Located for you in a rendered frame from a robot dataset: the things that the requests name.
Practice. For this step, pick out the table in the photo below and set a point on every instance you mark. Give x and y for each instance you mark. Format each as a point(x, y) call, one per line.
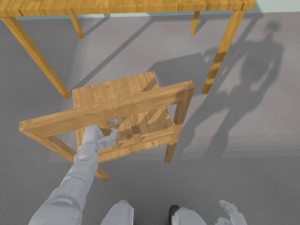
point(9, 9)

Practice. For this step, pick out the left robot hand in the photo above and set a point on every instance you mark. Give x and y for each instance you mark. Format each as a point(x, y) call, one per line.
point(93, 135)

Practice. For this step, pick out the right robot thigh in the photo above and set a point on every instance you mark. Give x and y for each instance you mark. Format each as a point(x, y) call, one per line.
point(187, 217)

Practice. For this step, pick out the right robot hand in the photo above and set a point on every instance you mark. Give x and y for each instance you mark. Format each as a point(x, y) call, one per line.
point(236, 218)

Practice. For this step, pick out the chair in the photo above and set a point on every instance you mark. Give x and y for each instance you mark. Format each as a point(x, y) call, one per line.
point(138, 105)

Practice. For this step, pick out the robot left forearm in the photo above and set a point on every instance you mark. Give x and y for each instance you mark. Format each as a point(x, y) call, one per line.
point(78, 180)

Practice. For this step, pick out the left robot upper arm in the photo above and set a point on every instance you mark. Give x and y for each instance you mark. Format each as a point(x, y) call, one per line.
point(51, 214)

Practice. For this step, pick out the robot right shin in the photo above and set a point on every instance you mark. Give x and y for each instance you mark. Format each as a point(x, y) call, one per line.
point(183, 208)

